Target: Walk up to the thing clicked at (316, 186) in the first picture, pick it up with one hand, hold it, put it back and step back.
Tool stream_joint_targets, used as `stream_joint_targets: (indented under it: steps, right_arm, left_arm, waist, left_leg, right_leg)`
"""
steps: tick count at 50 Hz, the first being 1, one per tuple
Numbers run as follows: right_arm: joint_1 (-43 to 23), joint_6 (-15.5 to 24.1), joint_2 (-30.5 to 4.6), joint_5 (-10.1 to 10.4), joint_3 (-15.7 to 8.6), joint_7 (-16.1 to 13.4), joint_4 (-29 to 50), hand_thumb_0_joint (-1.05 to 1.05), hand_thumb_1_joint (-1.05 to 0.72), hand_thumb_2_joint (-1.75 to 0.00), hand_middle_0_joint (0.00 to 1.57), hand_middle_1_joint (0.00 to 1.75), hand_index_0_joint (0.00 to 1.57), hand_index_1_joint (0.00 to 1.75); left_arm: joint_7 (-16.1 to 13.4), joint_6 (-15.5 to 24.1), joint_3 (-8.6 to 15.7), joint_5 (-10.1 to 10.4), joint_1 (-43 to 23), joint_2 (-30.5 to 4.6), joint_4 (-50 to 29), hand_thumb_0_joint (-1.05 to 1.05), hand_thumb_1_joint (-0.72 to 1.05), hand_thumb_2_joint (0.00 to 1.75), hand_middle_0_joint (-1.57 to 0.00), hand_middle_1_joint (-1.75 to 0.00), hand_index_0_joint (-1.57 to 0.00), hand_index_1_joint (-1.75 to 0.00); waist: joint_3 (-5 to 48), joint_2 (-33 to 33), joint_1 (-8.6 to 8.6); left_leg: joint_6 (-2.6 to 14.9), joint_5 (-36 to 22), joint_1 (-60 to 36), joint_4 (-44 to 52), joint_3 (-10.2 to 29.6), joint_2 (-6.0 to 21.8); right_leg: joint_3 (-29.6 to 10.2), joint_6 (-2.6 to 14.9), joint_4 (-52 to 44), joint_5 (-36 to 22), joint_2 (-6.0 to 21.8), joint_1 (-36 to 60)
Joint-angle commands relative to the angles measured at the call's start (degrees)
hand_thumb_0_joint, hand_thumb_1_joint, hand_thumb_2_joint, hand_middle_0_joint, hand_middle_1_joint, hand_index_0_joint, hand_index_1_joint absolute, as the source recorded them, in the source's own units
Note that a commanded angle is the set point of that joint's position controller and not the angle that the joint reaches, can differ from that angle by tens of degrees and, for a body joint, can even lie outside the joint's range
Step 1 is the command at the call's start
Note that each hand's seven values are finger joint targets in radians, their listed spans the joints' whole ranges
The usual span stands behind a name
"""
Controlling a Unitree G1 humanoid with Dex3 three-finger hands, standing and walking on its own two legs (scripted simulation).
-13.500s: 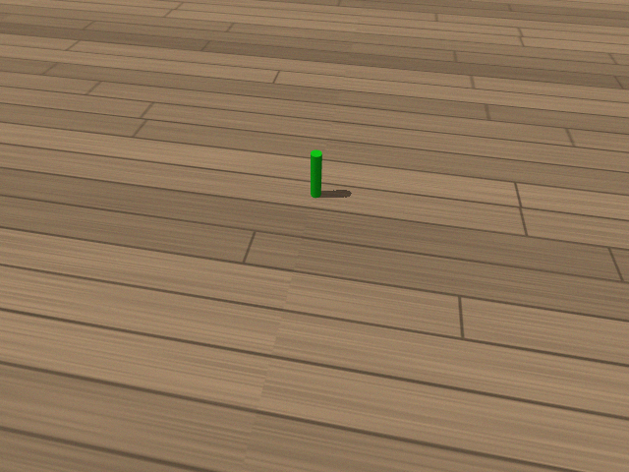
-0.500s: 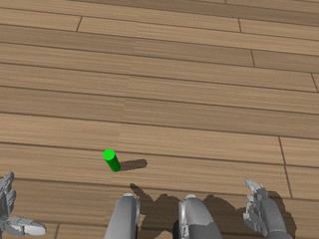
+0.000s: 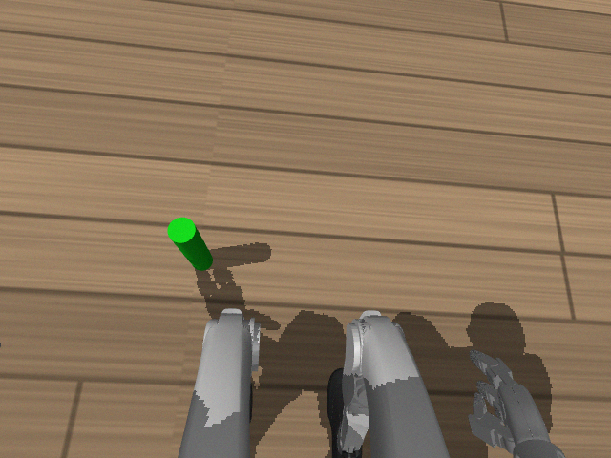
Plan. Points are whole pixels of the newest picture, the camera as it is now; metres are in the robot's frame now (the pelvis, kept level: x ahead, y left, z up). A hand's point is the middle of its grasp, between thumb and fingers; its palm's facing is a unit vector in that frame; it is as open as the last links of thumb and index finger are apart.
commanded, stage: go down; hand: left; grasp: from the side
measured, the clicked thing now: (193, 247) +0.45 +0.23 -0.38
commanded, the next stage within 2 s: approach in 1.18 s
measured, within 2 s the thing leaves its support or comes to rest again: neither
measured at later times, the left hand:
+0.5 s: hand out of the picture +0.34 +0.41 -0.07, palm faces +0.22 -0.97 -0.11, open 17.7 cm
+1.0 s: hand out of the picture +0.35 +0.42 -0.08, palm faces +0.22 -0.97 -0.10, open 17.7 cm
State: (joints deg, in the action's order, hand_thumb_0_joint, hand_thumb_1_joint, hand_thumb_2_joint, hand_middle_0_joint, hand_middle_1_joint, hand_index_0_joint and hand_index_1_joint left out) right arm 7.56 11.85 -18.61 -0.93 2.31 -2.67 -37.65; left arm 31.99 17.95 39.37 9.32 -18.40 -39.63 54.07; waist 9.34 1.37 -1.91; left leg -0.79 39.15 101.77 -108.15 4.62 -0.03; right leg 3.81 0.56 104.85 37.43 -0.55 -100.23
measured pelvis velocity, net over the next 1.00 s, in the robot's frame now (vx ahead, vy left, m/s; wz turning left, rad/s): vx -0.02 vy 0.01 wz -0.04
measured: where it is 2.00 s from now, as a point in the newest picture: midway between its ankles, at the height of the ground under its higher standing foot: (289, 441)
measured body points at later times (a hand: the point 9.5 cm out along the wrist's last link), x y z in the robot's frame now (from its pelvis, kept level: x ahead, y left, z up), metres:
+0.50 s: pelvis -0.01 +0.00 -0.06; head +0.19 +0.06 +0.34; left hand +0.33 +0.46 -0.06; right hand +0.16 -0.27 -0.16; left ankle +0.06 +0.12 -0.46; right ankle +0.08 -0.12 -0.46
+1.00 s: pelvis -0.02 +0.01 -0.09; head +0.18 +0.07 +0.31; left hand +0.34 +0.47 -0.07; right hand +0.13 -0.27 -0.18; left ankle +0.06 +0.12 -0.46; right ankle +0.08 -0.12 -0.46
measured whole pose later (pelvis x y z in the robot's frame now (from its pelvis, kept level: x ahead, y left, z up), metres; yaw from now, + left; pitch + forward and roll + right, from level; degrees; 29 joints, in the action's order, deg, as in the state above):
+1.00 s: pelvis -0.02 +0.01 -0.09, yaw -2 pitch +32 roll -7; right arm 7.5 11.0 -20.6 -1.8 5.6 -1.8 -37.4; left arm 39.0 18.1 46.8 9.7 -30.4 -50.1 60.0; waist 7.0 2.1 -3.9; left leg -0.1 39.8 117.4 -124.6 5.9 -0.6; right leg 5.0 -0.2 119.8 37.6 -0.4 -114.7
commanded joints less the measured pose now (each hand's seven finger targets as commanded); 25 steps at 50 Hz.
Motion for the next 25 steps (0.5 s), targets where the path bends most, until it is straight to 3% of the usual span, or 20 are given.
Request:
stream_joint_targets:
  steps: [1,2,4,6,9,10,13,15,19,25]
  right_arm:
    - [5.4,1.9,-12.6,0.2,-3.9,-1.3,4.7,0.0,-0.9,-0.9,0.2,0.3,0.2,0.3]
    - [6.4,1.7,-12.4,0.2,-3.6,-1.3,3.5,0.0,-0.9,-0.9,0.2,0.3,0.2,0.3]
    - [4.6,1.4,-13.1,0.4,-3.5,-1.5,4.9,0.0,-0.9,-0.9,0.2,0.3,0.2,0.3]
    - [5.6,1.3,-12.8,0.5,-3.2,-1.4,4.2,0.0,-0.9,-0.9,0.2,0.3,0.2,0.3]
    - [5.0,1.0,-12.9,0.6,-2.9,-1.3,4.7,0.0,-0.9,-0.9,0.2,0.3,0.2,0.3]
    - [5.1,1.0,-12.9,0.6,-2.9,-1.2,4.5,0.0,-0.9,-0.9,0.2,0.3,0.2,0.3]
    - [5.8,1.1,-13.0,0.4,-2.9,-1.0,3.9,0.0,-0.91,-0.91,0.2,0.3,0.2,0.3]
    - [5.2,1.4,-13.3,0.4,-3.0,-0.9,4.0,0.0,-0.91,-0.9,0.2,0.3,0.2,0.3]
    - [6.2,1.5,-14.0,0.0,-3.0,-0.8,3.4,0.0,-0.91,-0.91,0.2,0.3,0.2,0.3]
    - [5.8,1.1,-14.8,-0.3,-2.6,-1.0,3.8,0.0,-0.91,-0.9,0.2,0.3,0.2,0.3]
  left_arm:
    - [1.4,4.6,8.1,1.9,-10.5,-26.9,-10.9,0.0,-0.59,0.0,-0.08,-0.01,-0.07,-0.02]
    - [1.8,4.1,7.5,2.1,-9.9,-25.8,-8.9,0.0,-0.61,0.0,-0.08,-0.01,-0.07,-0.02]
    - [1.9,3.6,8.8,1.9,-9.2,-27.5,-9.1,0.0,-0.59,0.0,-0.08,-0.02,-0.07,-0.02]
    - [2.2,2.8,8.4,2.1,-8.8,-26.5,-7.4,0.0,-0.59,0.0,-0.08,-0.02,-0.07,-0.02]
    - [2.5,2.6,9.8,2.7,-9.2,-28.3,-7.9,0.0,-0.59,0.0,-0.07,-0.01,-0.06,-0.02]
    - [3.0,2.6,9.1,2.8,-8.1,-26.4,-6.3,0.0,-0.6,0.0,-0.07,-0.01,-0.06,-0.02]
    - [3.7,3.1,9.3,3.1,-10.7,-26.7,-5.9,0.0,-0.61,0.0,-0.07,0.0,-0.06,-0.02]
    - [4.2,3.7,8.8,3.2,-12.9,-26.8,-6.5,0.0,-0.61,0.0,-0.07,-0.01,-0.06,-0.02]
    - [5.1,4.6,9.2,3.0,-16.0,-28.2,-5.7,0.0,-0.6,0.0,-0.06,0.0,-0.05,-0.02]
    - [5.6,4.3,10.3,2.4,-18.3,-31.6,-7.3,0.0,-0.6,0.01,-0.07,-0.01,-0.05,-0.02]
  waist:
    - [33.3,-11.2,2.58]
    - [34.0,-12.0,2.59]
    - [33.3,-13.1,3.57]
    - [32.9,-11.8,2.86]
    - [32.7,-11.3,3.32]
    - [32.0,-11.3,2.7]
    - [31.9,-11.3,1.71]
    - [29.5,-11.6,1.25]
    - [30.9,-12.4,0.29]
    - [33.8,-15.3,1.59]
  left_leg:
    - [2.08,-8.2,-20.7,14.2,-1.1,0.2]
    - [2.01,-9.5,-21.8,13.8,-1.0,0.2]
    - [1.85,-9.2,-21.4,14.3,-0.5,0.3]
    - [2.0,-9.8,-19.2,13.1,-0.5,0.3]
    - [2.24,-12.1,-17.3,11.0,-1.0,0.2]
    - [2.15,-12.8,-17.6,10.8,-0.6,0.4]
    - [2.19,-14.4,-17.0,8.8,-0.4,0.5]
    - [2.14,-11.1,-15.5,9.0,0.0,0.7]
    - [2.05,-10.3,-15.5,7.3,0.4,0.9]
    - [1.77,-8.0,-16.4,7.5,0.5,0.9]
  right_leg:
    - [-2.0,2.0,-10.9,-4.7,-0.8,15.7]
    - [-1.6,2.15,-10.1,-5.6,-0.9,15.1]
    - [-0.6,2.32,-8.4,-6.0,-1.0,13.4]
    - [-0.3,2.26,-7.7,-6.5,-1.0,13.4]
    - [-0.2,2.23,-6.4,-7.9,-1.1,12.9]
    - [0.3,2.39,-5.6,-8.3,-1.1,11.4]
    - [0.6,2.34,-4.2,-9.5,-1.1,10.2]
    - [0.7,2.39,-3.5,-7.3,-1.2,7.3]
    - [1.1,2.33,-1.6,-7.2,-1.0,6.1]
    - [1.3,2.35,0.2,-6.3,-0.9,5.6]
